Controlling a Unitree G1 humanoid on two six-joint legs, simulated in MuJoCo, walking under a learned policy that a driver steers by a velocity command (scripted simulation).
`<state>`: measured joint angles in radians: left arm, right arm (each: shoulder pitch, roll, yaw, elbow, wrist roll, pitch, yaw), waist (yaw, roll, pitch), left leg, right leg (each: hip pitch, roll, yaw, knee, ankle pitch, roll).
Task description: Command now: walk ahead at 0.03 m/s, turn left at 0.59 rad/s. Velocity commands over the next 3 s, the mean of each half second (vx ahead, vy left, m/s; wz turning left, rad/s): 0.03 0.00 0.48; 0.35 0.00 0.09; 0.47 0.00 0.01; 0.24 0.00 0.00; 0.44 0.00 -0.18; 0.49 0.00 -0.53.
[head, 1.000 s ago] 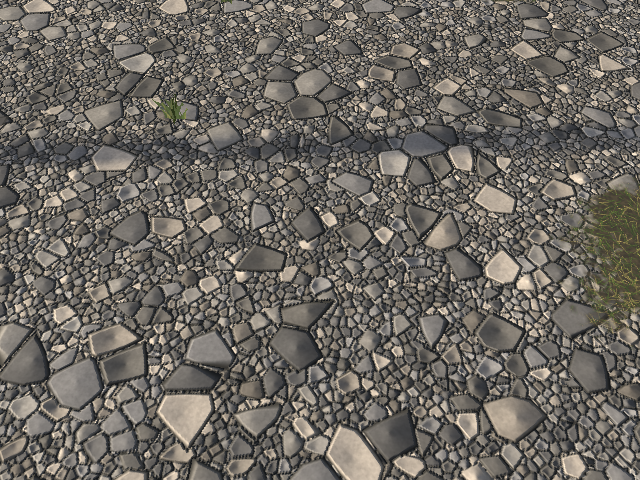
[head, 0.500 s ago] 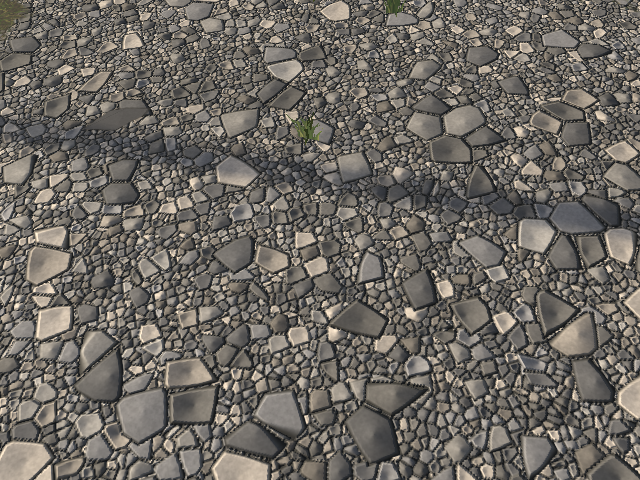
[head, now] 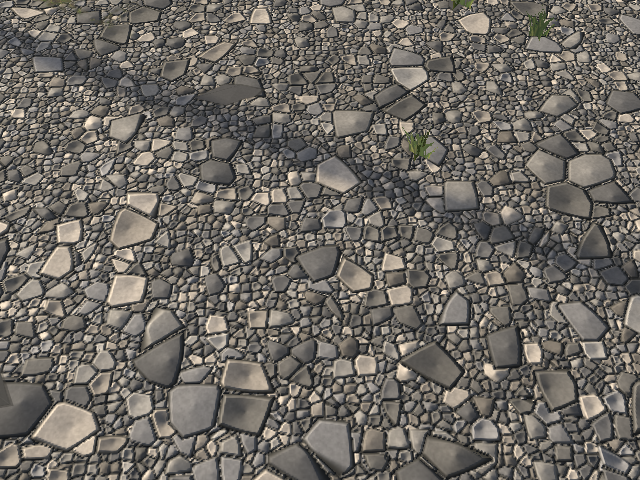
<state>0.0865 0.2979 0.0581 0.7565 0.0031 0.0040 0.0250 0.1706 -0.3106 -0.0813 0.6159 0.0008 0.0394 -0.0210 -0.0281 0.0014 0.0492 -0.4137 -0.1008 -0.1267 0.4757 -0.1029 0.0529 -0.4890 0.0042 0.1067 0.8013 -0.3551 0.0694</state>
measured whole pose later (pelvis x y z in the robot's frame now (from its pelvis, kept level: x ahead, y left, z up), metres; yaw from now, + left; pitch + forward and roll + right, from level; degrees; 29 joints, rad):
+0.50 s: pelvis +0.01 -0.01 +0.00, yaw +15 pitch +1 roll +0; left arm 0.18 0.28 0.06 0.76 -0.01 0.01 0.01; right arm 0.17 -0.29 -0.06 0.62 0.01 0.06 0.00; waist 0.03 0.00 0.03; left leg -0.24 0.00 -0.01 0.51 -0.28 -0.01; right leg -0.26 -0.08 -0.07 0.53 -0.28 0.02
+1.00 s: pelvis +0.17 -0.01 -0.01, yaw +16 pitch +2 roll +1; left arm 0.12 0.30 0.04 0.75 -0.01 -0.09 -0.04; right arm 0.39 -0.31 -0.06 0.77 0.02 -0.04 -0.01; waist -0.04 0.02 0.01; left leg -0.19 0.01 -0.07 0.84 -0.47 0.00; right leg -0.42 0.00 -0.05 0.58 -0.20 -0.05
